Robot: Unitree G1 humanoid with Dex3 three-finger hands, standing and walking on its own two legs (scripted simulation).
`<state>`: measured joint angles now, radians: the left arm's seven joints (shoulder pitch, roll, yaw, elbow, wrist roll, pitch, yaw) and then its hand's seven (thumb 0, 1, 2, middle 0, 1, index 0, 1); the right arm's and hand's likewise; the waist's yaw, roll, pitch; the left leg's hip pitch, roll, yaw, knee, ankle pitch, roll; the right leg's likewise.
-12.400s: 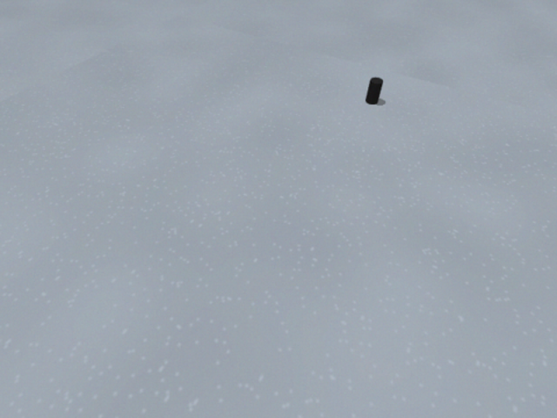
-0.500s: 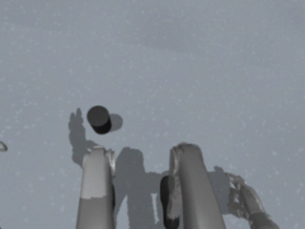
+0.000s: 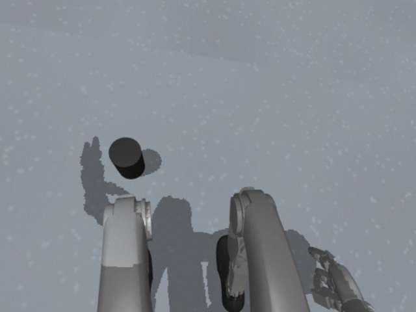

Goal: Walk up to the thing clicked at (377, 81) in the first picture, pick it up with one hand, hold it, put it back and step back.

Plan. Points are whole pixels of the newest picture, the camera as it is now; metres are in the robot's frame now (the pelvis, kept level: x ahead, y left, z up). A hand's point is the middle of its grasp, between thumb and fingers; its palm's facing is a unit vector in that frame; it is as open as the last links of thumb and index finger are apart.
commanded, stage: go down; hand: left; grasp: from the side
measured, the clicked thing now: (128, 159) +0.46 +0.17 -0.33
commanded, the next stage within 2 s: approach in 0.30 s
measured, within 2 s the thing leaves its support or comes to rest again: neither
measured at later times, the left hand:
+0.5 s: hand out of the picture +0.41 +0.36 -0.01, palm faces +0.07 -0.99 -0.09, open 17.3 cm
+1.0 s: hand (76, 159) +0.43 +0.28 -0.22, palm faces -0.06 -1.00 +0.03, open 17.2 cm
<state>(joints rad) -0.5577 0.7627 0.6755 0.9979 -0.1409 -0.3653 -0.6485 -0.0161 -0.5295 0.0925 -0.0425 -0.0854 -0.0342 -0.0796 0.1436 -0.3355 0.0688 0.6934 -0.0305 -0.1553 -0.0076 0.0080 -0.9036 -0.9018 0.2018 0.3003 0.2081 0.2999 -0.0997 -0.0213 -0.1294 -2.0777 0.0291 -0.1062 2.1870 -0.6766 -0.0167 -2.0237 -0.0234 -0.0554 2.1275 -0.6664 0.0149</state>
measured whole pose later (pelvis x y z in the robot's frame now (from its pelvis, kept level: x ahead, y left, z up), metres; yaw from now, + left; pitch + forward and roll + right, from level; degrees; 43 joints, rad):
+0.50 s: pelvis +0.00 +0.00 -0.02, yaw +0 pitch +31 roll -6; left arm -0.62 0.78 0.69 1.04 -0.15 -0.38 -0.67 -0.02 -0.51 0.09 -0.05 -0.10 -0.04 -0.10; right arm 0.12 -0.35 0.08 0.69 -0.04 -0.16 0.00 0.01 -0.90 -0.90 0.20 0.30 0.21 0.30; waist -0.11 -0.02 -0.12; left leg -2.12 0.02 -0.11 2.24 -0.68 -0.02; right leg -2.06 -0.03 -0.05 2.18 -0.67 0.02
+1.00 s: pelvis +0.00 +0.01 -0.10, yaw -6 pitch +23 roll -11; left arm -0.65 0.78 0.63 1.26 -0.18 -0.81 -0.62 -0.02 -0.46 0.08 -0.05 -0.09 -0.03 -0.10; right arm -0.04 -0.36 0.29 0.66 -0.20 -0.13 0.06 0.01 -0.90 -0.90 0.20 0.30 0.21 0.30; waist -0.22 -0.18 0.15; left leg -2.25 0.02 -0.23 2.54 -0.71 -0.02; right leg -2.14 0.01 -0.14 2.39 -0.66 0.04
